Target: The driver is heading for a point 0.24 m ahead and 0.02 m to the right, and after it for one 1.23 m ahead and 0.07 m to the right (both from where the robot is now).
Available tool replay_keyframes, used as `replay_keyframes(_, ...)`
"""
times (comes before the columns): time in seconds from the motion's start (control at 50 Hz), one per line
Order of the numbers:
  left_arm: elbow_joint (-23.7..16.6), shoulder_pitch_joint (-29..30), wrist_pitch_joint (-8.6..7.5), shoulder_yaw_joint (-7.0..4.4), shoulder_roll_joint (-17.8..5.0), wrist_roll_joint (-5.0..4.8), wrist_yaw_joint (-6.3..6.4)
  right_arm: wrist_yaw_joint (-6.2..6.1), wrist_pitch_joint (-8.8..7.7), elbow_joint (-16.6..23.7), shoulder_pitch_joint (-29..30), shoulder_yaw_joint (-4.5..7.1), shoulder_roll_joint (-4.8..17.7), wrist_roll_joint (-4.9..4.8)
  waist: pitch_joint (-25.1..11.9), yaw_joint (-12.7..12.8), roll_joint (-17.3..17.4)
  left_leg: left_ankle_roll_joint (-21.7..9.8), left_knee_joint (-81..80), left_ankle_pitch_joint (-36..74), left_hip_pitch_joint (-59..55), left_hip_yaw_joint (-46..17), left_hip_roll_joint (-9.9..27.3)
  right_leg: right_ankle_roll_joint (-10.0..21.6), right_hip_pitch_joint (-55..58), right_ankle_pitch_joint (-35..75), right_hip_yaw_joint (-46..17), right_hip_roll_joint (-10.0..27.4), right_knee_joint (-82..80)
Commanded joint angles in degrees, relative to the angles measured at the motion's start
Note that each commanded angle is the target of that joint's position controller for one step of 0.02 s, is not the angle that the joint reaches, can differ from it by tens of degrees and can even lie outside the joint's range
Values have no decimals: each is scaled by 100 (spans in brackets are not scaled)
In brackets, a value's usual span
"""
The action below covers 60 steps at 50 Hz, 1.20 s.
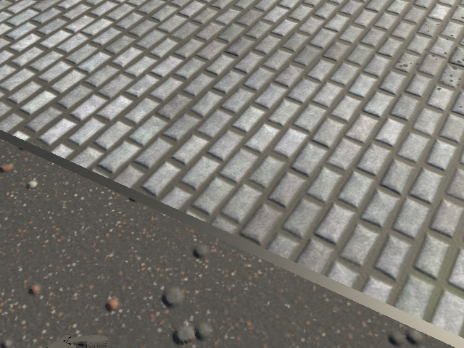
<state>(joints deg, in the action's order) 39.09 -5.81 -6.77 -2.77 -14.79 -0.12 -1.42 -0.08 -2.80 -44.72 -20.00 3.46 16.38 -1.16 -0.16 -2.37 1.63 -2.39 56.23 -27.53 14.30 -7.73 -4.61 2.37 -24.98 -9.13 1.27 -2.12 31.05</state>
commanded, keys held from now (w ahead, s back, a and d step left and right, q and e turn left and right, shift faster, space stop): no key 1.00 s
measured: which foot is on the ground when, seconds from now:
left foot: up 0.00-0.34, down 0.36-1.00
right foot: down 0.00-1.00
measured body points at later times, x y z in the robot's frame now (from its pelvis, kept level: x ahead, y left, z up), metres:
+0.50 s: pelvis +0.17 +0.02 +0.00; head +0.18 +0.03 +0.45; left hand +0.25 +0.28 -0.13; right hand +0.35 -0.22 -0.09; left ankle +0.24 +0.13 -0.73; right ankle +0.10 -0.10 -0.73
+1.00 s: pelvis +0.18 +0.02 +0.00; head +0.19 +0.02 +0.45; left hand +0.20 +0.28 -0.14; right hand +0.31 -0.23 -0.12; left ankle +0.24 +0.13 -0.73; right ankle +0.10 -0.10 -0.73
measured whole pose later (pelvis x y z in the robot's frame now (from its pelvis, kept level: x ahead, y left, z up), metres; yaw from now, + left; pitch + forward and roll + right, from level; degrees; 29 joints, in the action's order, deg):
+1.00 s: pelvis +0.18 +0.02 +0.00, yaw +0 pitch -1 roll +0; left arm 58.5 -15.1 0.4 -1.5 -12.5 0.4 2.3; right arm -1.5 0.7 -52.1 -5.9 3.5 12.4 0.1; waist 2.2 1.0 0.3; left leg -1.5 31.4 -11.0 19.2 -0.4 -1.6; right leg -0.8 -5.9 -22.8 -0.1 0.6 29.9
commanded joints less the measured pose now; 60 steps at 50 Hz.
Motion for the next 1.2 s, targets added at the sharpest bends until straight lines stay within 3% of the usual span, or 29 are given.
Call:
replay_keyframes(0.02, -17, -1154, 95, -233, -754, 24, 57, 2, -197, 704, 619, 109, 710, -3, -414, 693, -482, 70, 1676, 451, 3147, 119, 618, 1207, 3079, -611, -2957, 2001, -1465)
replay_keyframes(0.04, -35, -874, 106, -180, -646, 63, 43, -6, -192, 753, 776, 129, 657, 99, -80, 529, -342, 138, 1349, 653, 2923, 199, 741, 1181, 2442, 739, -2492, 1826, -1528)
replay_keyframes(0.06, -42, -738, 86, -132, -564, 103, 40, -6, -165, 745, 659, 144, 585, 133, -116, 329, -454, 207, 1109, 709, 2504, 223, 857, 1122, 2080, 1940, -2064, 1672, -1524)
replay_keyframes(0.1, 69, -628, 56, -97, -498, 82, 27, -24, -88, 641, 373, 94, 320, 120, -258, 120, -609, 357, 499, 706, 2012, 366, 855, 1091, 1739, 3502, -1395, 1455, -1507)
replay_keyframes(0.16, 228, -540, 131, -171, -793, 52, 107, -50, -30, 644, 577, -5, 86, 151, -423, 101, -671, 475, -690, 1445, 1509, 573, 786, 1036, 1464, 4272, -713, 1251, -1518)
replay_keyframes(0.22, 419, -766, 246, -188, -877, 2, 158, -29, -9, 662, 997, -9, 129, 123, -537, 304, -705, 456, -1606, 2478, 1063, 632, 663, 901, 1504, 3916, -478, 1146, -1510)
replay_keyframes(0.28, 580, -891, 325, -171, -861, -27, 164, 0, 0, 771, 1364, 31, 232, 132, -450, 412, -686, 346, -2126, 2556, 962, 546, 619, 867, 1736, 3348, -637, 1276, -1323)
replay_keyframes(0.34, 657, -746, 388, -145, -808, -95, 176, 28, -35, 724, 1227, 89, 303, 195, -413, 212, -604, 90, -3050, 2873, 360, 633, 512, 654, 1745, 2578, -773, 1204, -782)
replay_keyframes(0.36, 719, -935, 375, -109, -697, -55, 174, -1, -49, 682, 1101, 136, 463, 239, -487, 210, -404, -49, -3349, 3913, -177, 448, 681, 428, 1616, 2181, -728, 966, -493)
replay_keyframes(0.38, 693, -1174, 311, -49, -527, 108, 166, -52, -47, 729, 964, 192, 796, 309, -877, 359, 90, -331, -2925, 6066, -1111, -115, 1344, 146, 1141, 1184, -512, 605, 11)
replay_keyframes(0.4, 855, -1815, 291, 59, -192, 118, 171, -83, 17, 690, 940, 131, 582, 333, -1399, 557, 807, -1070, -2643, 6650, -1954, -718, 1995, -185, 511, -510, -337, 362, 451)
replay_keyframes(0.42, 884, -1588, 364, 62, -316, 106, 191, -72, 95, 661, 945, 27, 134, 228, -1454, 367, 857, -1301, -2806, 6044, -1748, -1020, 2114, -351, 520, -1516, -363, 384, 578)
replay_keyframes(0.44, 815, -1362, 457, 30, -420, 73, 201, -42, 142, 622, 1105, -29, 35, 193, -1212, 404, 768, -1215, -2956, 5145, -1416, -1032, 1993, -405, 485, -1683, -387, 433, 467)
replay_keyframes(0.48, 857, -1226, 679, 28, -440, 101, 245, 20, 205, 686, 1651, 18, 259, 179, -750, 591, 490, -747, -3126, 3408, -408, -702, 1563, -371, 1011, -913, -346, 460, -297)
replay_keyframes(0.5, 882, -1198, 758, 9, -552, 133, 254, 36, 209, 729, 1793, 43, 325, 167, -504, 576, 389, -486, -3168, 2457, -51, -421, 1287, -305, 1101, -715, -343, 470, -511)
replay_keyframes(0.52, 952, -1171, 783, -15, -638, 117, 255, 54, 197, 746, 1828, 45, 311, 166, -221, 486, 155, -315, -3124, 2171, -18, -138, 1023, -232, 903, -829, -309, 434, -482)
replay_keyframes(0.64, 1164, -1037, 678, -1, -520, 66, 316, -22, 104, 403, 1523, 65, 208, 151, -591, 365, -101, -387, -2561, 4133, -711, 73, 914, -250, 1151, 69, -348, 495, -467)
replay_keyframes(0.8, 1499, -1035, 761, -8, -436, 56, 369, -68, 211, 15, 1637, 106, 181, 132, -203, 381, -96, -329, -2764, 3162, -496, 144, 812, -230, 1123, -355, -294, 442, -589)
replay_keyframes(0.96, 1796, -1147, 676, 18, -359, 54, 386, -164, 279, -406, 1645, 123, 194, 122, 29, 332, -112, -214, -2897, 2443, -533, 227, 712, -185, 896, -732, -281, 442, -755)
replay_keyframes(1.2, 2096, -1468, 585, 87, -176, 58, 385, -194, 330, -961, 1605, 84, 155, 112, 227, 288, -163, -134, -3003, 2097, -555, 293, 636, -160, 720, -993, -261, 422, -922)
Next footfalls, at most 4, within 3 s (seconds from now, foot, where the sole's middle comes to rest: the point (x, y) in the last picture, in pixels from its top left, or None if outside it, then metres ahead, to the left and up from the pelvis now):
0.36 left None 0.28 0.12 -0.76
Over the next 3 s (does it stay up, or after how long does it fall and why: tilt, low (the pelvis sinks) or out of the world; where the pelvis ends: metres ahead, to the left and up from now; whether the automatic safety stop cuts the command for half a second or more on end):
stays up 0.23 0.03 0.00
